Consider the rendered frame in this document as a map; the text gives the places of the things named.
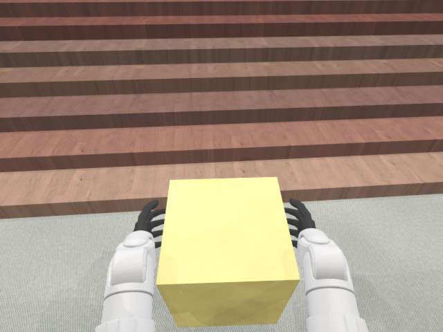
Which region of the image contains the robot right hand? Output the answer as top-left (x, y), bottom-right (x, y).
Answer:
top-left (284, 199), bottom-right (316, 248)

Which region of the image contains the left robot forearm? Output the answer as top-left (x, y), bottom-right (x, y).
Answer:
top-left (95, 230), bottom-right (156, 332)

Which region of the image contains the robot left hand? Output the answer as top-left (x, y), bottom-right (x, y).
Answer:
top-left (134, 200), bottom-right (166, 248)

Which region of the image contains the right robot forearm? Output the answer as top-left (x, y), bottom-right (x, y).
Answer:
top-left (297, 228), bottom-right (368, 332)

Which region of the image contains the carton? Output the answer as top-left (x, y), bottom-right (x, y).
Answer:
top-left (156, 177), bottom-right (300, 328)

